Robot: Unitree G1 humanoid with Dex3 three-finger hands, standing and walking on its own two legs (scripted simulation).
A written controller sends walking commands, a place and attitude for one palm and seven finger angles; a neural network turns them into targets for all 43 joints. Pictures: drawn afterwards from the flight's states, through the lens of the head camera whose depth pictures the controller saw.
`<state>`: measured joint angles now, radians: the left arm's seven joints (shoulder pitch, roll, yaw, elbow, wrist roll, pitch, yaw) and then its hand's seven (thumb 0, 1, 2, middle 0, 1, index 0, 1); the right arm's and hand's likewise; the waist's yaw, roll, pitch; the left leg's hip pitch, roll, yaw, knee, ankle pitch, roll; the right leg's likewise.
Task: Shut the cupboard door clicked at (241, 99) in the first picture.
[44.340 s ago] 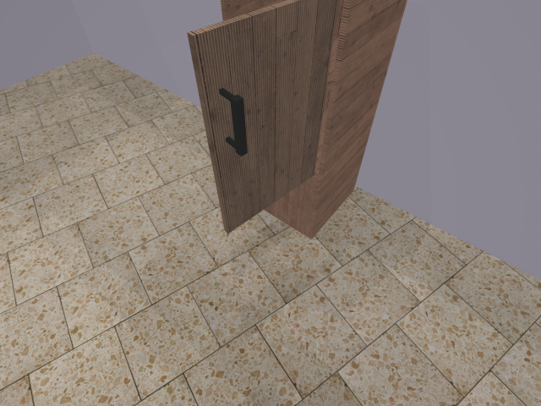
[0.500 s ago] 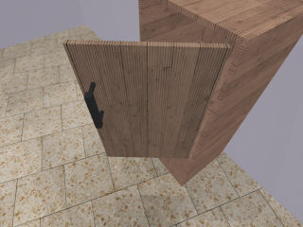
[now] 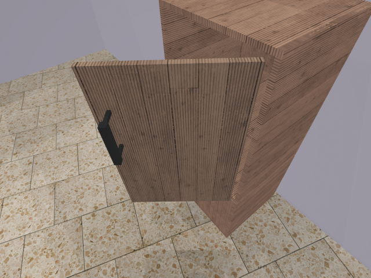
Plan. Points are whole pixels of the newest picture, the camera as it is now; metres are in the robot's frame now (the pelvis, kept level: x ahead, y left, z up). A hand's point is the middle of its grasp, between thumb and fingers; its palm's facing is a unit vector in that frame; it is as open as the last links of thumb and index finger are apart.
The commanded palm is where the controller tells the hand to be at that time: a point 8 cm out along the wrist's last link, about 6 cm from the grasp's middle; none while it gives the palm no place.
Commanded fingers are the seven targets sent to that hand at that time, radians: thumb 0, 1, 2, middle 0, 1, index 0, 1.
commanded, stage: look again from close up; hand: left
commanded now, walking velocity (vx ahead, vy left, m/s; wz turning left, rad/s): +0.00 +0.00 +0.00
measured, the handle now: (113, 138) +0.42 +0.21 +0.06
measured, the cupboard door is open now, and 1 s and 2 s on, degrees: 52 52 52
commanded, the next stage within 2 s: raise the hand and make a fist in 0.20 s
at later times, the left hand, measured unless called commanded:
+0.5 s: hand (114, 246) +0.19 +0.16 -0.01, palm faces +0.25 -0.96 -0.11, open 7.1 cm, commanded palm +0.09 +0.21 -0.05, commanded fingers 0.00 0.90 0.90 -0.38 -0.50 -0.38 -0.50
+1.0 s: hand (116, 273) +0.14 +0.15 +0.00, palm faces -0.09 -0.99 -0.07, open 4.8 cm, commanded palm +0.10 +0.22 -0.01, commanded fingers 0.00 0.90 0.90 -0.84 -1.00 -0.84 -1.00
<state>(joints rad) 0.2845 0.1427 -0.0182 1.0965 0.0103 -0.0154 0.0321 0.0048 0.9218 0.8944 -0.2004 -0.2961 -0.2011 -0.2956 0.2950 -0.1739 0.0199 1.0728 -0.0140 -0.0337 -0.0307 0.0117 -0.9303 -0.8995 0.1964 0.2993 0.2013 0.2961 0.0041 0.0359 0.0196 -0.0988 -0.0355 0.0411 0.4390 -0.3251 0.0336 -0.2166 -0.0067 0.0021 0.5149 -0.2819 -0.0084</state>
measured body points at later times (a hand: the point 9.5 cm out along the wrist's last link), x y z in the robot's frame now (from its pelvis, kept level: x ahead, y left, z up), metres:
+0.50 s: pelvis -0.02 -0.02 -0.01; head -0.03 -0.04 +0.44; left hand +0.17 +0.21 +0.00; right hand +0.08 -0.27 -0.13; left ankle -0.05 +0.10 -0.74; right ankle +0.00 -0.11 -0.74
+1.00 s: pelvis -0.08 -0.02 -0.08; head -0.04 -0.01 +0.36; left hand +0.14 +0.20 +0.01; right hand +0.13 -0.20 -0.15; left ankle -0.06 +0.10 -0.74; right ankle +0.00 -0.11 -0.74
